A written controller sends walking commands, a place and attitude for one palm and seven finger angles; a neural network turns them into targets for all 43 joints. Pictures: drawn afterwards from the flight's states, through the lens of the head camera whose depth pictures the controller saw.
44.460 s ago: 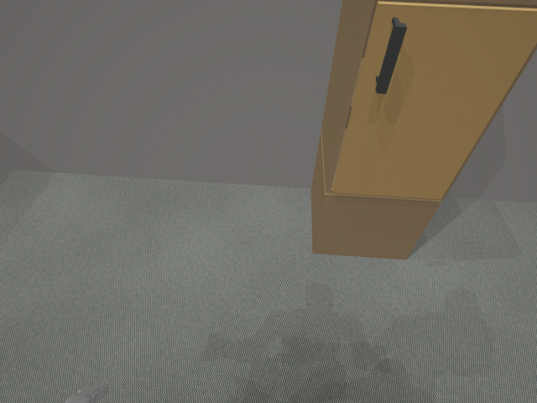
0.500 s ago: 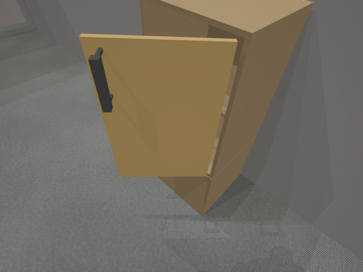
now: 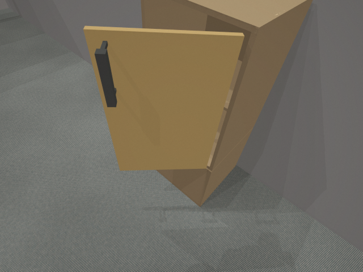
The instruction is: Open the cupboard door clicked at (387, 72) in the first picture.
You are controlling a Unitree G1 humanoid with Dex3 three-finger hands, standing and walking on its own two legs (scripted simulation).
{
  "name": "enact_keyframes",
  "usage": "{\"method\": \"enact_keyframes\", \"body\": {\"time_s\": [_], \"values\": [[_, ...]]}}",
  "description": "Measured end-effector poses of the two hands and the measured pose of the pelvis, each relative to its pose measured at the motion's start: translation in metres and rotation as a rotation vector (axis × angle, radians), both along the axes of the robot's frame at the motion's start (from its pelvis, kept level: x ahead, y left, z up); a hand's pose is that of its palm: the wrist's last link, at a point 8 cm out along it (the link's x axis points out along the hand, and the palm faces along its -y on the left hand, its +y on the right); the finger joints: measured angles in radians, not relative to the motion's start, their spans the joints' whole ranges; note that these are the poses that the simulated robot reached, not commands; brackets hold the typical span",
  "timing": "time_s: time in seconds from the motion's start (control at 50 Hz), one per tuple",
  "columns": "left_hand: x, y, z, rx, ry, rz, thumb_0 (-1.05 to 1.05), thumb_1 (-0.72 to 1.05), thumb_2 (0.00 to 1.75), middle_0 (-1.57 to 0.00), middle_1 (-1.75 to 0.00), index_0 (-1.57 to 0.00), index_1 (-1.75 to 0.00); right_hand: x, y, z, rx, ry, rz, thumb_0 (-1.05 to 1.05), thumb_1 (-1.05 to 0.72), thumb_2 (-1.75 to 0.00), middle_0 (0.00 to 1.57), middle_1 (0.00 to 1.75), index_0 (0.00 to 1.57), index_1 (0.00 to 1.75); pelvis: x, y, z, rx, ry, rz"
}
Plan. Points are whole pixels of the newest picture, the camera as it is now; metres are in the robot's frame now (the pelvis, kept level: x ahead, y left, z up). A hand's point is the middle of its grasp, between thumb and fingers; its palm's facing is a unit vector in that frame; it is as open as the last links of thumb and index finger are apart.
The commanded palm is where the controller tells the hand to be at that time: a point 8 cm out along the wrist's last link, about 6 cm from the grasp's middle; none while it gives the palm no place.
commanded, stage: look again from close up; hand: left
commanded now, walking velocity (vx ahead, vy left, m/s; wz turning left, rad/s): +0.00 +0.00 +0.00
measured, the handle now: (108, 75) +0.52 +0.23 +0.15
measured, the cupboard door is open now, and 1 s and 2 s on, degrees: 45 45 45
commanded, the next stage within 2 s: raise the hand with hooked fingers in 0.58 s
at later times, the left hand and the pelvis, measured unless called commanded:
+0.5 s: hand out of the picture -0.03 +0.15 -0.18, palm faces +0.02 -0.99 -0.16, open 7.4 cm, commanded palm none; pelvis +0.00 -0.01 +0.00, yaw +0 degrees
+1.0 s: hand (122, 217) +0.21 +0.13 +0.04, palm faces +0.12 -0.99 -0.04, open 8.0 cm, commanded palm +0.12 +0.20 -0.02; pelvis -0.02 -0.06 -0.04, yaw +1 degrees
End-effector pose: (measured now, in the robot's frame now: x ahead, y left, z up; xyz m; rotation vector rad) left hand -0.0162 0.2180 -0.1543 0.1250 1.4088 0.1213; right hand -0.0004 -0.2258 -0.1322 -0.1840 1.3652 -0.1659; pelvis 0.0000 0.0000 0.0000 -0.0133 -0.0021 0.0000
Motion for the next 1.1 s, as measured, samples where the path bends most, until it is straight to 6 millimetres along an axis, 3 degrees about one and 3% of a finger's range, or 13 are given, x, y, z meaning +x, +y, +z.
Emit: {"method": "enact_keyframes", "body": {"time_s": [0.44, 0.7, 0.72, 0.8, 0.86, 0.9, 0.94, 1.0, 1.1], "values": [[-0.017, -0.014, 0.001, -0.008, 0.041, 0.011, 0.01, 0.91, 0.90, -0.20, -0.30, -0.20, -0.30, 0.006, -0.010, 0.000, -0.001, -0.008, -0.002, 0.01, -0.91, -0.90, 0.20, 0.30, 0.20, 0.30, -0.001, -0.008, 0.002, 0.005, -0.005, 0.000], [-0.011, -0.023, 0.004, 0.012, 0.022, 0.005, 0.01, 0.91, 0.90, -0.20, -0.30, -0.20, -0.30, 0.006, -0.022, -0.002, 0.012, -0.003, 0.001, 0.01, -0.91, -0.90, 0.20, 0.30, 0.20, 0.30, -0.001, -0.021, 0.002, 0.005, -0.008, 0.004], [0.000, -0.023, 0.010, 0.015, -0.029, 0.050, 0.01, 0.91, 0.89, -0.20, -0.30, -0.20, -0.30, 0.009, -0.024, -0.001, 0.009, -0.036, -0.004, 0.01, -0.92, -0.90, 0.20, 0.30, 0.20, 0.30, -0.002, -0.022, 0.001, 0.004, -0.007, 0.010], [0.094, -0.005, 0.083, 0.157, -0.593, 0.108, 0.03, 0.91, 0.88, -0.21, -0.32, -0.20, -0.31, 0.039, -0.035, 0.010, -0.008, -0.312, 0.010, 0.02, -0.91, -0.90, 0.20, 0.30, 0.20, 0.30, -0.006, -0.030, -0.003, 0.036, 0.010, 0.014], [0.159, -0.009, 0.151, 0.180, -1.004, 0.092, 0.03, 0.88, 0.87, -0.20, -0.34, -0.20, -0.33, 0.072, -0.047, 0.012, -0.004, -0.489, 0.033, 0.02, -0.91, -0.90, 0.20, 0.30, 0.20, 0.30, -0.010, -0.035, -0.010, 0.039, 0.012, 0.037], [0.189, -0.016, 0.188, 0.163, -1.241, 0.051, 0.02, 0.85, 0.86, -0.20, -0.36, -0.20, -0.35, 0.095, -0.055, 0.014, -0.005, -0.584, 0.051, 0.01, -0.91, -0.90, 0.20, 0.30, 0.20, 0.30, -0.012, -0.040, -0.016, 0.027, 0.037, 0.035], [0.205, -0.023, 0.206, 0.111, -1.433, 0.006, 0.02, 0.81, 0.84, -0.21, -0.38, -0.20, -0.38, 0.116, -0.065, 0.019, -0.012, -0.662, 0.061, 0.01, -0.90, -0.90, 0.20, 0.30, 0.20, 0.30, -0.014, -0.047, -0.024, 0.027, 0.077, 0.020], [0.203, -0.033, 0.194, 0.004, -1.535, -0.064, 0.01, 0.74, 0.82, -0.21, -0.42, -0.21, -0.41, 0.144, -0.080, 0.029, -0.027, -0.748, 0.083, 0.01, -0.90, -0.90, 0.20, 0.30, 0.20, 0.30, -0.017, -0.062, -0.038, 0.032, 0.109, 0.007], [0.151, -0.033, 0.123, -0.067, -1.203, 0.029, 0.01, 0.62, 0.77, -0.22, -0.49, -0.22, -0.49, 0.186, -0.101, 0.049, -0.077, -0.833, 0.148, 0.01, -0.90, -0.90, 0.20, 0.30, 0.20, 0.30, -0.013, -0.079, -0.048, 0.026, 0.128, 0.025]]}}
